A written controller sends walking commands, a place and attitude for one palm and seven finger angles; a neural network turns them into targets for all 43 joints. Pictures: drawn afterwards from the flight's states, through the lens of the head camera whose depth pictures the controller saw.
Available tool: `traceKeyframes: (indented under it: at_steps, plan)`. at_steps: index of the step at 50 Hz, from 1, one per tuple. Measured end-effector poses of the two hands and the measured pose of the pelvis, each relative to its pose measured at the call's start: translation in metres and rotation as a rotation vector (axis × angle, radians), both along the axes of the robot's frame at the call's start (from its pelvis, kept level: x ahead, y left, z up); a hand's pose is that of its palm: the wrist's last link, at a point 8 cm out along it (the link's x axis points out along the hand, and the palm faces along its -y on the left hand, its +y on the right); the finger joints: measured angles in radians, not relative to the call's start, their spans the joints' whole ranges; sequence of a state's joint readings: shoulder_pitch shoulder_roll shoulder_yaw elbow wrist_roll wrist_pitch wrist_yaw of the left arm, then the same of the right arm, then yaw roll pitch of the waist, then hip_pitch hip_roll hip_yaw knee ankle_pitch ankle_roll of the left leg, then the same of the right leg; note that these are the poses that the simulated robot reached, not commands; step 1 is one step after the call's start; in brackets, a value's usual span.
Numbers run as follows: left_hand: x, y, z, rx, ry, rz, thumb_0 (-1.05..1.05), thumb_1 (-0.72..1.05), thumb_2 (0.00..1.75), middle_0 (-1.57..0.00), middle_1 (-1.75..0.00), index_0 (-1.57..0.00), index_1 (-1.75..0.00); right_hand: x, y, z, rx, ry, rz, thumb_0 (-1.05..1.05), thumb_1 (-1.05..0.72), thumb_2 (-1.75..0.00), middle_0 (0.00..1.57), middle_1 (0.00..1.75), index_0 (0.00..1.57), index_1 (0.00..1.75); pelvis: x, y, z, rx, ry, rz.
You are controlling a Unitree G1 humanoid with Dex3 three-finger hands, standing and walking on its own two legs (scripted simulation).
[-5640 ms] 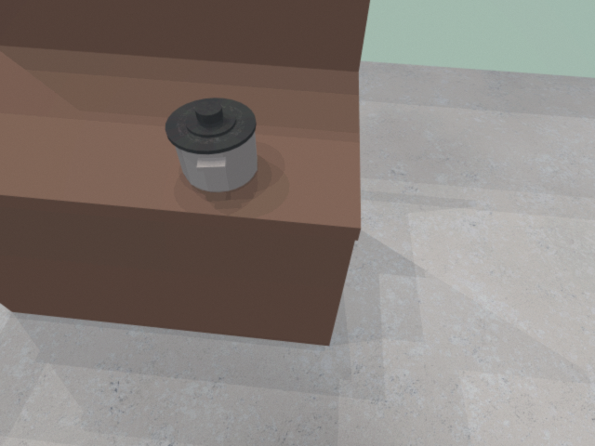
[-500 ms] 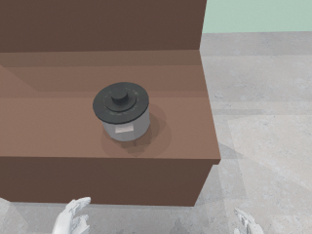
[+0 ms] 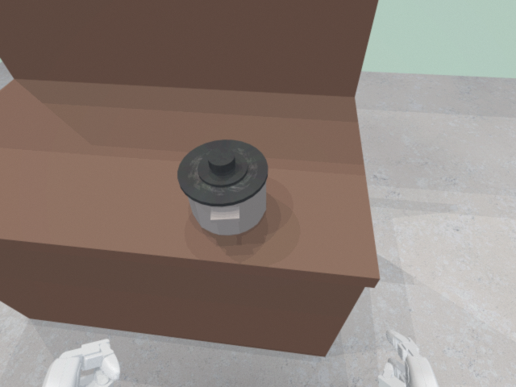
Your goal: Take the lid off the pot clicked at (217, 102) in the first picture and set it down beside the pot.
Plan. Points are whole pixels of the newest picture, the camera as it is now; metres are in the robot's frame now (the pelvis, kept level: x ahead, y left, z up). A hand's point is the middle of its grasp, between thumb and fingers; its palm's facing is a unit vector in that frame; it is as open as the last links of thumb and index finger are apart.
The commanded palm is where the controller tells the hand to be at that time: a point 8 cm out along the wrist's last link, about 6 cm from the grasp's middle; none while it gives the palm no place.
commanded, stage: raise the hand higher, near the body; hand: left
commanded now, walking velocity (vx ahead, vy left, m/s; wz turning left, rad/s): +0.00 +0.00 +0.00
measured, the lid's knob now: (221, 159) +0.48 +0.12 +0.07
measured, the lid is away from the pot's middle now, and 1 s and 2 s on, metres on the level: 0.00 0.00 0.00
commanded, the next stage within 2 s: reach forward and open the fingers in 0.76 s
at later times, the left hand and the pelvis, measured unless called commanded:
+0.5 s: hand (95, 345) +0.16 +0.24 +0.04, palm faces +0.22 -0.88 -0.42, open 3.1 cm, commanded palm +0.12 +0.27 +0.08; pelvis +0.01 +0.01 +0.00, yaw -1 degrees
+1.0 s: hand (79, 314) +0.18 +0.25 +0.09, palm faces +0.06 -0.44 -0.89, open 3.0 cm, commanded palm +0.15 +0.27 +0.14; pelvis +0.00 +0.00 +0.00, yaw -1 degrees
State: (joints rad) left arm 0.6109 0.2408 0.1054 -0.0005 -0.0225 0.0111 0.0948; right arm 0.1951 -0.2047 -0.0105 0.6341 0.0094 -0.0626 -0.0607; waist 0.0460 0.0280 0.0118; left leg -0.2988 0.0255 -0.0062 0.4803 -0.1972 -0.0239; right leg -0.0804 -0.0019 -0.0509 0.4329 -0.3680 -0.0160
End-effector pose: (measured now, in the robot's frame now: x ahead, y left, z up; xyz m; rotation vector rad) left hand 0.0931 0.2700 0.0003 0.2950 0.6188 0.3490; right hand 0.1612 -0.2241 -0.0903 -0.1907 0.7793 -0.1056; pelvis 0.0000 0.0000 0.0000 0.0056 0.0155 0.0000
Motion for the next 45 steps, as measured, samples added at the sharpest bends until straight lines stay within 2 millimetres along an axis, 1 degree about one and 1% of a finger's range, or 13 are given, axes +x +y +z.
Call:
traceKeyframes:
  at_steps: [2, 6, 9, 12, 17, 22, 25, 28, 32, 35, 38, 44, 45]
  plan:
    - [0.003, 0.005, 0.006, 0.022, -0.015, -0.003, 0.01, 0.9, 0.9, -1.27, -1.46, -1.26, -1.46, -0.004, 0.002, -0.004, 0.011, 0.018, -0.012, 0.01, -0.9, -0.9, 0.2, 0.3, 0.2, 0.3, 0.002, 0.002, 0.0, 0.0, 0.002, 0.0]
    - [0.006, 0.009, 0.006, 0.034, 0.011, -0.02, 0.01, 0.9, 0.9, -1.28, -1.48, -1.28, -1.48, -0.007, 0.003, -0.009, 0.017, 0.039, -0.029, 0.01, -0.9, -0.9, 0.2, 0.3, 0.2, 0.3, 0.004, 0.005, 0.0, -0.001, 0.009, -0.005]
    - [0.013, 0.007, 0.019, 0.046, -0.029, -0.052, 0.01, 0.9, 0.9, -1.29, -1.49, -1.29, -1.49, -0.005, 0.003, -0.007, 0.007, 0.03, -0.02, 0.01, -0.9, -0.9, 0.2, 0.3, 0.2, 0.3, 0.007, 0.007, 0.0, 0.001, 0.013, -0.01]
    - [0.02, 0.008, 0.033, 0.067, -0.088, -0.068, 0.01, 0.9, 0.9, -1.29, -1.49, -1.29, -1.49, 0.002, 0.002, -0.005, 0.003, 0.013, -0.021, 0.01, -0.9, -0.9, 0.2, 0.3, 0.2, 0.3, 0.009, 0.008, 0.0, 0.002, 0.015, -0.011]
    - [0.025, 0.007, 0.04, 0.071, -0.111, -0.083, 0.01, 0.9, 0.9, -1.3, -1.49, -1.29, -1.5, 0.017, 0.002, 0.003, 0.003, -0.03, -0.025, 0.01, -0.9, -0.9, 0.2, 0.3, 0.2, 0.3, 0.013, 0.01, 0.0, 0.003, 0.017, -0.017]
    - [0.031, 0.004, 0.062, 0.1, -0.197, -0.111, 0.01, 0.9, 0.9, -1.3, -1.5, -1.29, -1.5, 0.032, 0.005, 0.01, 0.003, -0.081, 0.004, 0.01, -0.9, -0.9, 0.2, 0.3, 0.2, 0.3, 0.015, 0.01, 0.0, 0.003, 0.014, -0.013]
    - [0.033, 0.007, 0.067, 0.113, -0.22, -0.102, 0.01, 0.9, 0.9, -1.3, -1.5, -1.29, -1.5, 0.039, 0.008, 0.012, 0.011, -0.09, 0.011, 0.01, -0.9, -0.9, 0.2, 0.3, 0.2, 0.3, 0.015, 0.009, 0.001, 0.002, 0.011, -0.013]
    - [0.033, 0.005, 0.075, 0.123, -0.243, -0.106, 0.01, 0.9, 0.9, -1.3, -1.5, -1.29, -1.5, 0.042, 0.011, 0.014, 0.016, -0.103, 0.026, 0.01, -0.9, -0.9, 0.2, 0.3, 0.2, 0.3, 0.014, 0.008, 0.001, 0.002, 0.009, -0.013]
    - [0.036, 0.003, 0.091, 0.151, -0.305, -0.122, 0.01, 0.9, 0.9, -1.3, -1.5, -1.3, -1.5, 0.042, 0.014, 0.013, 0.026, -0.107, 0.044, 0.01, -0.9, -0.9, 0.2, 0.3, 0.2, 0.3, 0.013, 0.006, 0.001, 0.002, 0.002, -0.009]
    - [0.038, 0.005, 0.097, 0.169, -0.332, -0.119, 0.01, 0.89, 0.9, -1.3, -1.5, -1.3, -1.5, 0.04, 0.015, 0.011, 0.033, -0.091, 0.043, 0.01, -0.9, -0.9, 0.2, 0.3, 0.2, 0.3, 0.012, 0.005, 0.001, 0.001, -0.003, -0.009]
    - [0.041, 0.004, 0.103, 0.182, -0.356, -0.122, 0.01, 0.89, 0.9, -1.3, -1.5, -1.3, -1.5, 0.035, 0.014, 0.009, 0.035, -0.083, 0.045, 0.01, -0.9, -0.9, 0.2, 0.3, 0.2, 0.3, 0.01, 0.003, 0.001, -0.001, -0.008, -0.01]
    - [0.049, -0.001, 0.126, 0.226, -0.446, -0.163, 0.01, 0.89, 0.9, -1.3, -1.5, -1.3, -1.5, 0.026, 0.009, 0.005, 0.038, -0.071, 0.035, 0.01, -0.9, -0.9, 0.2, 0.3, 0.2, 0.3, 0.009, 0.001, 0.001, -0.002, -0.014, -0.014]
    - [0.051, -0.001, 0.129, 0.328, -0.413, -0.207, 0.01, 0.89, 0.9, -1.3, -1.5, -1.3, -1.5, 0.025, 0.007, 0.004, 0.034, -0.06, 0.041, 0.01, -0.9, -0.9, 0.2, 0.3, 0.2, 0.3, 0.009, 0.0, 0.001, -0.002, -0.005, -0.015]
